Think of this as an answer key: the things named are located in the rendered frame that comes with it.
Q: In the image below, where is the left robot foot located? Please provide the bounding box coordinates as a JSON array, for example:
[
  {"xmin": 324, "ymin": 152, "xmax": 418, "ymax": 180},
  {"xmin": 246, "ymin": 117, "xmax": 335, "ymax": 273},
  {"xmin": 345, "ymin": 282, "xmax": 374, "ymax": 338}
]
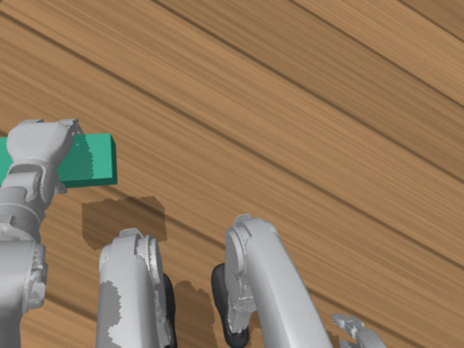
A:
[{"xmin": 163, "ymin": 273, "xmax": 178, "ymax": 348}]

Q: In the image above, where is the right robot foot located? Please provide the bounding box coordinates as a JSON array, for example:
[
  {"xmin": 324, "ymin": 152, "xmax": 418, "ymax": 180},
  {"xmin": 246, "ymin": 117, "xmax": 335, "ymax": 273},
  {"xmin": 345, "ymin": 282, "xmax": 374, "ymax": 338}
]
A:
[{"xmin": 211, "ymin": 263, "xmax": 249, "ymax": 348}]

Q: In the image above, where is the right robot hand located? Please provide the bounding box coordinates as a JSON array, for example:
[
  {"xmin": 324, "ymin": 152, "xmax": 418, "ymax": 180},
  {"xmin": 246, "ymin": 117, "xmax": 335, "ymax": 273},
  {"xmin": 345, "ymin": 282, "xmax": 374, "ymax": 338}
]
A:
[{"xmin": 331, "ymin": 313, "xmax": 387, "ymax": 348}]

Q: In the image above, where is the left robot hand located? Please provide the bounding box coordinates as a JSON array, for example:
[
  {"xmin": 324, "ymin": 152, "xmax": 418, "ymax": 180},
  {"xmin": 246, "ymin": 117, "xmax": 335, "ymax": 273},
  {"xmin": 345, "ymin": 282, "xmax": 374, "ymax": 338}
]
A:
[{"xmin": 7, "ymin": 118, "xmax": 83, "ymax": 194}]

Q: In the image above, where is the left robot arm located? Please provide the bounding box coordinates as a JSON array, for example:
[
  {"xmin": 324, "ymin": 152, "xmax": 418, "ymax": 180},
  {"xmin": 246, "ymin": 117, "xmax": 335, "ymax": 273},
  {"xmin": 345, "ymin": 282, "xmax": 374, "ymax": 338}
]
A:
[{"xmin": 0, "ymin": 159, "xmax": 57, "ymax": 348}]

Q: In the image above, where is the carton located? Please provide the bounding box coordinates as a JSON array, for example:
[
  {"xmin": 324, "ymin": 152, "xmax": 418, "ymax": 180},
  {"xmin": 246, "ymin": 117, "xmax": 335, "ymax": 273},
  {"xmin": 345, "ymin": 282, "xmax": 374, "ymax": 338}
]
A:
[{"xmin": 0, "ymin": 133, "xmax": 117, "ymax": 189}]

